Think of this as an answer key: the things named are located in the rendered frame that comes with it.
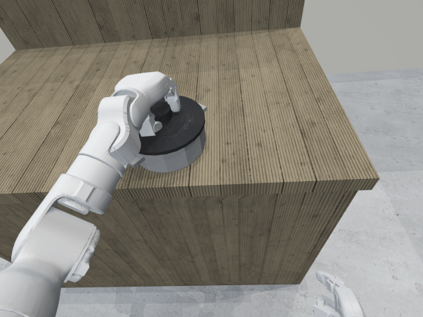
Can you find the left robot upper arm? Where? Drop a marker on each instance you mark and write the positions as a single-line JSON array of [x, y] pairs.
[[59, 250]]

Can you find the knob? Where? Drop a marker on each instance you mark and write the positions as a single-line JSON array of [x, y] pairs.
[[162, 112]]

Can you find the robot left hand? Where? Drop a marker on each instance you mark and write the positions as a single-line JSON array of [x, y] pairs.
[[155, 86]]

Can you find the table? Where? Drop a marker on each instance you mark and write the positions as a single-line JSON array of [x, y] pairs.
[[281, 161]]

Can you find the lid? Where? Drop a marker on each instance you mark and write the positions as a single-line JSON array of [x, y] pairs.
[[180, 131]]

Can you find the robot left forearm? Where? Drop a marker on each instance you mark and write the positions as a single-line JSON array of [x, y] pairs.
[[91, 179]]

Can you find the pot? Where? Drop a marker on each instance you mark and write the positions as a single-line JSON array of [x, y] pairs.
[[173, 161]]

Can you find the robot right hand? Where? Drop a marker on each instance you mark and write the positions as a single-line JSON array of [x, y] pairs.
[[345, 303]]

